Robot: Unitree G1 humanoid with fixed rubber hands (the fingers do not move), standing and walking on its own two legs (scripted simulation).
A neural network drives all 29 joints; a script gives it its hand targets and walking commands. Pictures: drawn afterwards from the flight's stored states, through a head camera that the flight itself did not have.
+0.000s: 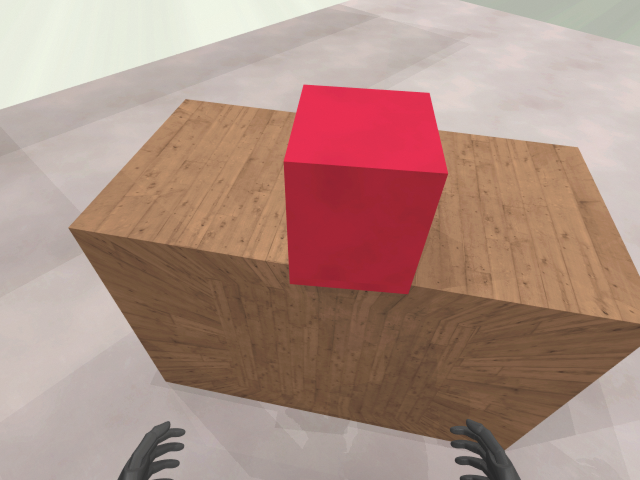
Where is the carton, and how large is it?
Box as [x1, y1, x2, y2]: [284, 85, 447, 293]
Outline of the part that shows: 303,85 284,158 290,283 407,293 447,175 429,93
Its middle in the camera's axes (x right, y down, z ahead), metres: +0.06 -0.08 +0.63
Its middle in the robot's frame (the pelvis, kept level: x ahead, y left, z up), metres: +0.54 -0.06 +0.07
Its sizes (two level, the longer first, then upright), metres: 0.210 0.200 0.250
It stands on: a pedestal, 0.70 m high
